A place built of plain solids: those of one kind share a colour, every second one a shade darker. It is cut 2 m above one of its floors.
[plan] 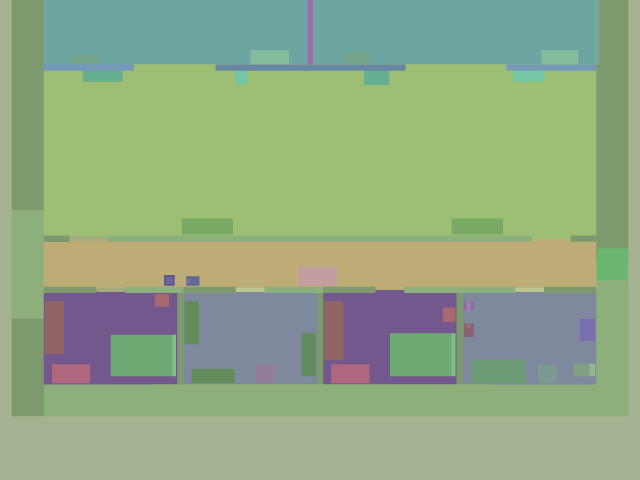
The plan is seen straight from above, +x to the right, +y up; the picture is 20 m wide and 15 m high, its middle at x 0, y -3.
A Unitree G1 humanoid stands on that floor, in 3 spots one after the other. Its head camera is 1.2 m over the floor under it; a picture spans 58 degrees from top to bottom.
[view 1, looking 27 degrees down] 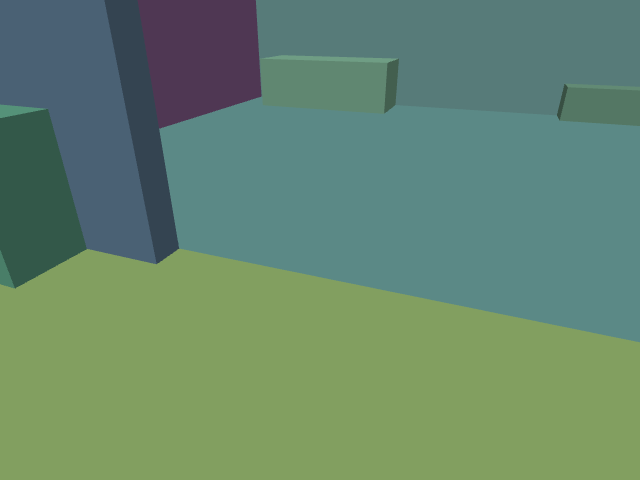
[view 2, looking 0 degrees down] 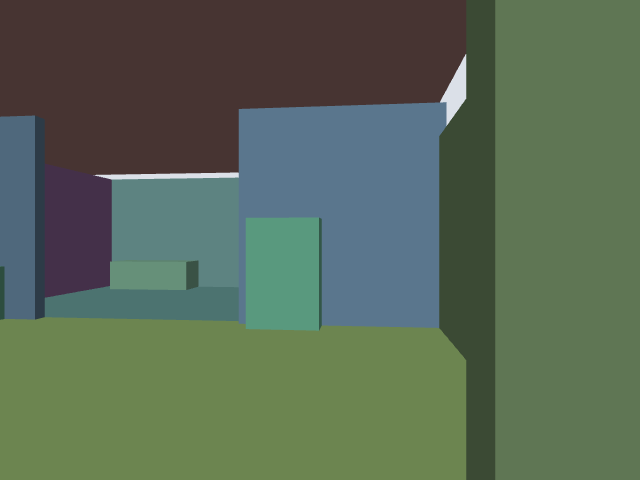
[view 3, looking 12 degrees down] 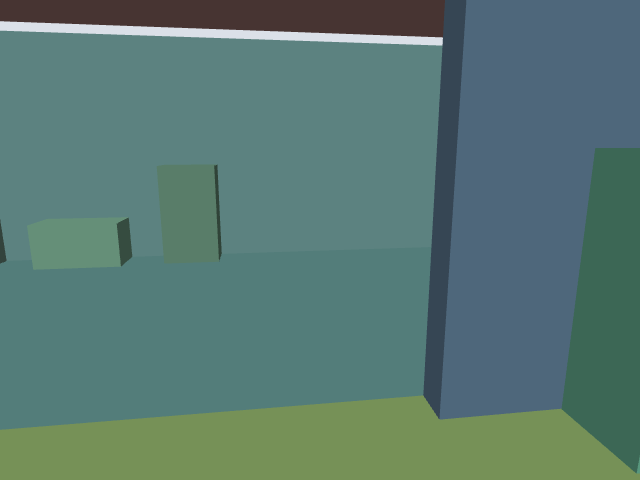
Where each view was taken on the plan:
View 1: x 4.25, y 0.69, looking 111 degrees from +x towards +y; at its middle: floor_lower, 3.13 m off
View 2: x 7.63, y -3.76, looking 96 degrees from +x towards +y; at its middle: beside_upper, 5.86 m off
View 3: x -4.04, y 0.64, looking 82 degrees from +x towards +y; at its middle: leaf_far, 8.58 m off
